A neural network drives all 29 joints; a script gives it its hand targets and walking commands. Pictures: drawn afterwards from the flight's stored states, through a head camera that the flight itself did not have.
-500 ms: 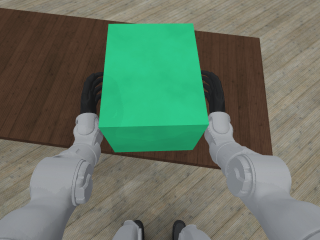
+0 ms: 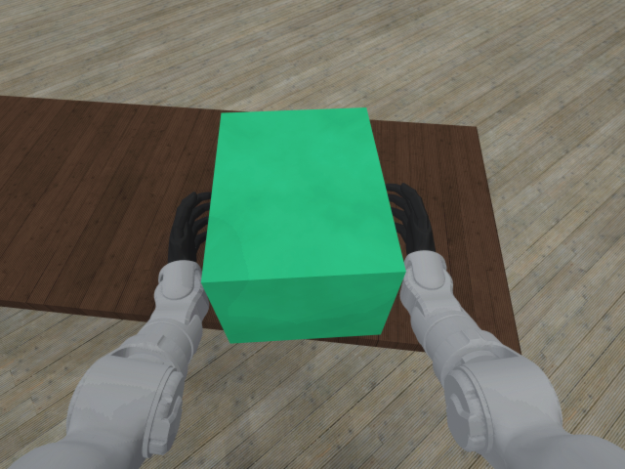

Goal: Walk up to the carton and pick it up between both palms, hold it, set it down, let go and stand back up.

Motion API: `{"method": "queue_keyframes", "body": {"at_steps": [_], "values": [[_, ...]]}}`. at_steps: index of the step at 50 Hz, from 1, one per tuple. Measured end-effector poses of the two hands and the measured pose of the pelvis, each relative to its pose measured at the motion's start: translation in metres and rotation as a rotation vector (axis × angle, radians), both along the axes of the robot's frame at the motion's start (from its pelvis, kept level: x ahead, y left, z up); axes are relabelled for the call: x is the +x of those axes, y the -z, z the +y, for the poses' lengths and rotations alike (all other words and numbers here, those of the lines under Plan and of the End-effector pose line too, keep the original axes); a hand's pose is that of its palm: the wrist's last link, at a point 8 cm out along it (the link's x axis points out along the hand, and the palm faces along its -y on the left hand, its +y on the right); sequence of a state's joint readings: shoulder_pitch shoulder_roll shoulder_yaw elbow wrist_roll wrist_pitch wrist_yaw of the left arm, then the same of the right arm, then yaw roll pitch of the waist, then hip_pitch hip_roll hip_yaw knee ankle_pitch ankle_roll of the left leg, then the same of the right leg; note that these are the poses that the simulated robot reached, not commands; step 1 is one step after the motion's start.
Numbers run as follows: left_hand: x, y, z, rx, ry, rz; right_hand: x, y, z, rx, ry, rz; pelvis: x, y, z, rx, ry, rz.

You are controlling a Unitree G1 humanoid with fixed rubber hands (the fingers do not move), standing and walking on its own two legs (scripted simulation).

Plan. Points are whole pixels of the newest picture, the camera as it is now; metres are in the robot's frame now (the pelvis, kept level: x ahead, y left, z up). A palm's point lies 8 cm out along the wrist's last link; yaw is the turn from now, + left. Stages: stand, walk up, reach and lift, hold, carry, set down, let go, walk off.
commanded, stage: reach and lift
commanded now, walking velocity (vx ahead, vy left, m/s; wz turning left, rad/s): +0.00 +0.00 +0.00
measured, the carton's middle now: (300, 222) +0.46 +0.01 +0.00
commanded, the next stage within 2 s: hold in 1.98 s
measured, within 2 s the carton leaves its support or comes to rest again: neither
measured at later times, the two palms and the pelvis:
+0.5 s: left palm (156, 195) +0.40 +0.17 +0.15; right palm (445, 190) +0.39 -0.15 +0.15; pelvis -0.01 -0.01 +0.03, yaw +1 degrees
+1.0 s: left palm (140, 203) +0.37 +0.17 +0.17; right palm (453, 196) +0.36 -0.15 +0.17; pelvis +0.00 +0.00 +0.04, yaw +2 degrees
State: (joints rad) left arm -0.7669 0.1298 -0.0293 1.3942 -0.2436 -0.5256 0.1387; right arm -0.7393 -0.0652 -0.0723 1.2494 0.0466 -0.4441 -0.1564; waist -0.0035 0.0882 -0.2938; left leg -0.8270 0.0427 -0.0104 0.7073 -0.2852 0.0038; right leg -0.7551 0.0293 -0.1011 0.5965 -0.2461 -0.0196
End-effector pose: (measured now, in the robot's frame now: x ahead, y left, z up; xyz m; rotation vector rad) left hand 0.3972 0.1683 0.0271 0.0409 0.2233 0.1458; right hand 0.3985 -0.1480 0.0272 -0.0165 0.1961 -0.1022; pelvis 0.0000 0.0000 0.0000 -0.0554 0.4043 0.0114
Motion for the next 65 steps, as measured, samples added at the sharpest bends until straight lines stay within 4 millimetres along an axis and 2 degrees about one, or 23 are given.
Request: {"method": "queue_keyframes", "body": {"at_steps": [5, 13, 16, 19, 32, 41, 49, 57, 65], "values": [[0.001, -0.032, -0.003, 0.011, 0.012, -0.036, -0.003, -0.03, -0.003, 0.017, 0.014, -0.035, -0.005, -0.004, -0.004, 0.013, -0.011, -0.052], [0.008, -0.094, -0.006, 0.01, 0.028, -0.071, 0.0, -0.095, -0.006, 0.049, 0.037, -0.066, -0.011, -0.017, -0.009, 0.039, -0.028, -0.158], [0.009, -0.111, -0.005, 0.003, 0.035, -0.07, -0.001, -0.113, -0.005, 0.051, 0.043, -0.062, -0.012, -0.023, -0.01, 0.048, -0.026, -0.207], [0.007, -0.12, -0.004, -0.003, 0.039, -0.064, -0.004, -0.122, -0.004, 0.054, 0.048, -0.054, -0.011, -0.028, -0.011, 0.052, -0.019, -0.259], [-0.006, -0.119, 0.0, -0.025, 0.028, -0.025, -0.017, -0.115, 0.0, 0.051, 0.046, -0.012, -0.005, -0.036, -0.005, 0.044, -0.01, -0.361], [-0.011, -0.136, 0.0, -0.006, 0.023, -0.048, -0.019, -0.133, 0.0, 0.028, 0.036, -0.037, 0.001, -0.036, -0.001, 0.04, -0.023, -0.403], [-0.028, -0.141, 0.001, -0.001, 0.016, -0.049, -0.032, -0.138, 0.001, 0.025, 0.027, -0.039, 0.005, -0.036, 0.0, 0.042, -0.033, -0.454], [-0.044, -0.146, -0.001, 0.001, 0.016, -0.042, -0.049, -0.138, -0.001, 0.04, 0.032, -0.033, 0.0, -0.035, 0.0, 0.043, -0.036, -0.478], [-0.044, -0.159, -0.006, 0.002, 0.018, -0.04, -0.051, -0.145, -0.006, 0.042, 0.036, -0.034, -0.011, -0.036, -0.002, 0.046, -0.022, -0.476]]}}
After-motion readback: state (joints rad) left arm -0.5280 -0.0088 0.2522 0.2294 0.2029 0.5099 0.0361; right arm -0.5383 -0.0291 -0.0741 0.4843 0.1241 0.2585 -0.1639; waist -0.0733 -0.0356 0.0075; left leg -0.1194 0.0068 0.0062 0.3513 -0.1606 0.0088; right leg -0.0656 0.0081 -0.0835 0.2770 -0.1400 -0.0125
